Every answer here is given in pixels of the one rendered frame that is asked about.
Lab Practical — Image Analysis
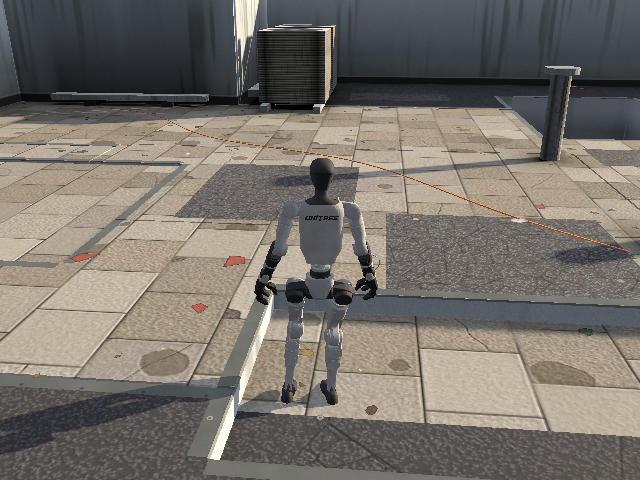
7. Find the robot right upper arm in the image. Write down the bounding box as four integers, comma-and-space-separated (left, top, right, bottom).
342, 201, 369, 256

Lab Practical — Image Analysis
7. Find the right robot hand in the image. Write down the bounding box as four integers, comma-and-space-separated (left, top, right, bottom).
355, 277, 378, 300

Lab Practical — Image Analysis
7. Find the left robot shin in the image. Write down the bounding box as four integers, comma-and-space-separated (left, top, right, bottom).
284, 321, 301, 390

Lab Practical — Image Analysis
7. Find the robot right forearm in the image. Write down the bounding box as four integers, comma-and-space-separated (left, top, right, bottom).
358, 241, 376, 281

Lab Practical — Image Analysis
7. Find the robot left forearm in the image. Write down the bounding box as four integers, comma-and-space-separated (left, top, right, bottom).
258, 241, 281, 284

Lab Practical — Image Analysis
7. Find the robot left upper arm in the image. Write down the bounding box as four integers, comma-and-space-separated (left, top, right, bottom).
272, 201, 301, 257

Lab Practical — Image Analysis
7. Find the left robot hand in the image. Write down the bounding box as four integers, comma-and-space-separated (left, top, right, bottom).
254, 279, 277, 305

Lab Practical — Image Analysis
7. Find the right robot foot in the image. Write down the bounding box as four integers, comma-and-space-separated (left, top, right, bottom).
320, 379, 338, 405

